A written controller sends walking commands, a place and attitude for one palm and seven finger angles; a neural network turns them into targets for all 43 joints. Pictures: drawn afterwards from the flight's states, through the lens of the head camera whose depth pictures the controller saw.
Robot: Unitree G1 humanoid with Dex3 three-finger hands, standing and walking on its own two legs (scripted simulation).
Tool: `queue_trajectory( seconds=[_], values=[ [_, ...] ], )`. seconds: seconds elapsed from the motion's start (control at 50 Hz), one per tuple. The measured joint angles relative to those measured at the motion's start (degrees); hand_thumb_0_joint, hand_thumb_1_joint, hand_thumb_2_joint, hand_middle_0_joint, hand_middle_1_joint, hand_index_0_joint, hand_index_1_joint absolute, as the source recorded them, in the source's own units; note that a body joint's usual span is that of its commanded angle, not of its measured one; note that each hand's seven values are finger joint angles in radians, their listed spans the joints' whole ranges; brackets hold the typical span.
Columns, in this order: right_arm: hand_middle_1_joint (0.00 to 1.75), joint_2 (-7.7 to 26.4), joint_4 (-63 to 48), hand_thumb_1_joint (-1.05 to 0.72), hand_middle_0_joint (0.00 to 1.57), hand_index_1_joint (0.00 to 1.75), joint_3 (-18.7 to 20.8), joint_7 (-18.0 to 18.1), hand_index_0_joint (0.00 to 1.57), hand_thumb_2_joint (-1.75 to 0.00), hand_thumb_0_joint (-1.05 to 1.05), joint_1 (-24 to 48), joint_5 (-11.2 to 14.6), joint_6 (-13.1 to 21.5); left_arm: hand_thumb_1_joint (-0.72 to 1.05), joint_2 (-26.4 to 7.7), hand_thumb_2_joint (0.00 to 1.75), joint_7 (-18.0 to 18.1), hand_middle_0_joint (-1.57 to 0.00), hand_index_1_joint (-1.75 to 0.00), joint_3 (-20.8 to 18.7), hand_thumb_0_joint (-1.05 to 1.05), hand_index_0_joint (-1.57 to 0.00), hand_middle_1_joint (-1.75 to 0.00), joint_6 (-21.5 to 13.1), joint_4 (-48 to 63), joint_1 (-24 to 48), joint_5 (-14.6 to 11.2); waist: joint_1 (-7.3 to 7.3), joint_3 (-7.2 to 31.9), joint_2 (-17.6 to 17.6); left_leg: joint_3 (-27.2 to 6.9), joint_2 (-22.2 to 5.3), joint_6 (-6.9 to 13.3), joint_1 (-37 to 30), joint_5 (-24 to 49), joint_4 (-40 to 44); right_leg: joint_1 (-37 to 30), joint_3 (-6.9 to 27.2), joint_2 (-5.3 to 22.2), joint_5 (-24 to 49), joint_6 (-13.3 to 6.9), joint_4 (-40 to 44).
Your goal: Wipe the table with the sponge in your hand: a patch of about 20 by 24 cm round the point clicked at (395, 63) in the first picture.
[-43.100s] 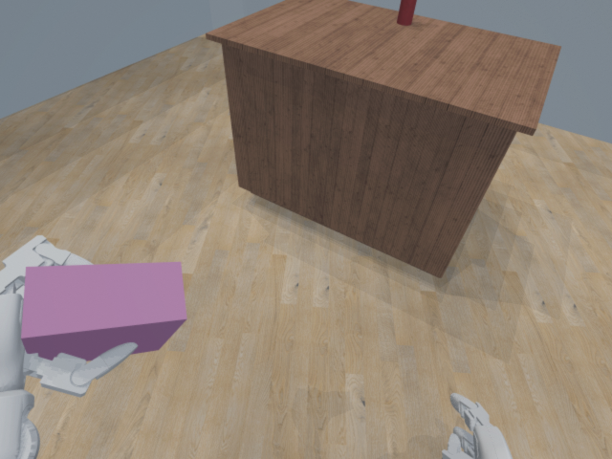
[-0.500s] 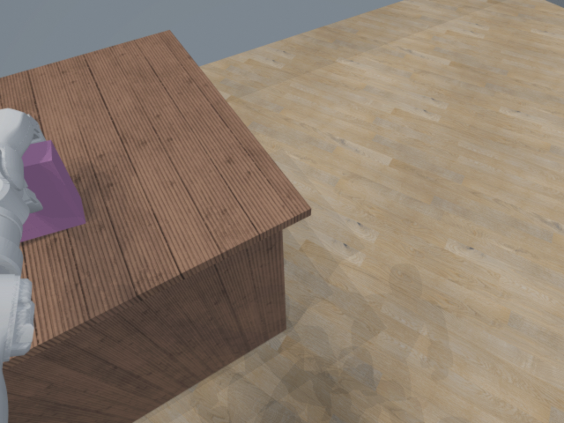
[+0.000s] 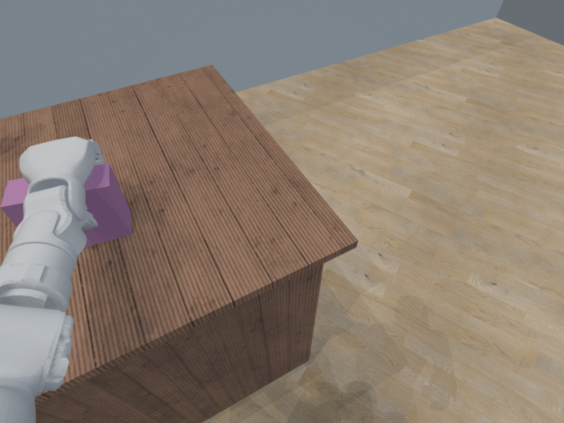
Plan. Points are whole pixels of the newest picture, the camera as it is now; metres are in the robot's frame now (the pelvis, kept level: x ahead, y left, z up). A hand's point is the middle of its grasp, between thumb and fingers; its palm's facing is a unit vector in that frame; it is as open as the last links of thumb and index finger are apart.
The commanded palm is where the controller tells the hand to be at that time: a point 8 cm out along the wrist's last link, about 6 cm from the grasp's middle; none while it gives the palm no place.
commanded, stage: wipe back along the third lane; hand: left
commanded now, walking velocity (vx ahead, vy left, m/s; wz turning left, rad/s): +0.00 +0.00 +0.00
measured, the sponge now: (80, 220) +0.41 +0.33 +0.05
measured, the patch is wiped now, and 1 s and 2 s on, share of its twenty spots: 1.00 1.00 1.00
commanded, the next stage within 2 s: slide back across to the middle lane in 1.44 s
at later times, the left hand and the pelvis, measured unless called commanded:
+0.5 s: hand (78, 201) +0.40 +0.30 +0.11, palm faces +0.06 +0.00 -1.00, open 9.9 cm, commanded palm +0.35 +0.27 +0.13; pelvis +0.02 +0.04 +0.00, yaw +2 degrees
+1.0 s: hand (94, 228) +0.35 +0.26 +0.12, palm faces +0.12 -0.05 -0.99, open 9.9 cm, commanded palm +0.30 +0.24 +0.13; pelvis +0.02 +0.01 +0.00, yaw +0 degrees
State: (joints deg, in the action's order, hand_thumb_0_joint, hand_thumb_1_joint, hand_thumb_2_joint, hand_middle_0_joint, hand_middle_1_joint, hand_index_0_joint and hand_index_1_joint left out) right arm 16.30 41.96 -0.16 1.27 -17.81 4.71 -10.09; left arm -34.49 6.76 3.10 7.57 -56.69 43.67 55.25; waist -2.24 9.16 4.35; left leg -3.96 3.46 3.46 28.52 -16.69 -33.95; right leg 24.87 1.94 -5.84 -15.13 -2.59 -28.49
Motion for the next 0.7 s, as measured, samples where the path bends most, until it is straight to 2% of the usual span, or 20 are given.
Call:
queue_trajectory(
  seconds=[0.22,0.44,0.6,0.7],
  values=[
    [0.3,-1.11,-2.64,-0.91,0.2,0.3,-0.59,-1.46,0.2,-0.9,0.01,6.79,0.11,-1.24,-0.51,7.22,1.09,1.95,-0.73,-1.42,6.11,0.01,-0.75,-1.41,10.09,11.19,-4.88,-0.56,2.62,-0.51,-0.42,0.29,2.41,1.8,-5.32,0.59,2.75,-4.91,0.36,2.5,-0.86,1.55,1.2],
    [0.3,-1.42,-3.94,-0.91,0.2,0.3,-1.39,-2.8,0.2,-0.9,0.01,9.87,-0.04,-2.51,-0.46,10.84,1.06,0.78,-0.68,-1.45,10.56,0.01,-0.7,-1.44,20.65,23.36,-10.3,-1.06,4.16,-1.17,0.12,-0.34,3.56,2.59,-8.67,0.34,4.01,-8.17,-0.44,3.66,-1.7,1.16,1.75],
    [0.3,-1.31,-4.5,-0.91,0.2,0.3,-2.32,-3.21,0.2,-0.9,0.01,10.59,0.08,-2.2,-0.45,11.23,1.05,-1.49,-0.67,-1.46,11.58,0.01,-0.69,-1.45,24.13,29.34,-13.77,-1.21,4.56,-1.59,0.83,-0.35,3.61,2.64,-10.43,-0.52,3.8,-9.86,-0.81,3.8,-2.53,1.4,1.39],
    [0.3,-0.95,-4.99,-0.91,0.19,0.3,-2.36,-4.01,0.2,-0.9,0.01,10.45,0.0,-1.59,-0.44,11.1,1.05,-2.17,-0.66,-1.46,11.37,0.01,-0.69,-1.45,23.98,34.87,-17.95,-0.9,4.88,-1.58,1.43,-0.23,3.32,2.41,-11.24,-0.93,3.67,-10.47,-1.38,3.68,-2.75,1.07,1.01]
  ],
)
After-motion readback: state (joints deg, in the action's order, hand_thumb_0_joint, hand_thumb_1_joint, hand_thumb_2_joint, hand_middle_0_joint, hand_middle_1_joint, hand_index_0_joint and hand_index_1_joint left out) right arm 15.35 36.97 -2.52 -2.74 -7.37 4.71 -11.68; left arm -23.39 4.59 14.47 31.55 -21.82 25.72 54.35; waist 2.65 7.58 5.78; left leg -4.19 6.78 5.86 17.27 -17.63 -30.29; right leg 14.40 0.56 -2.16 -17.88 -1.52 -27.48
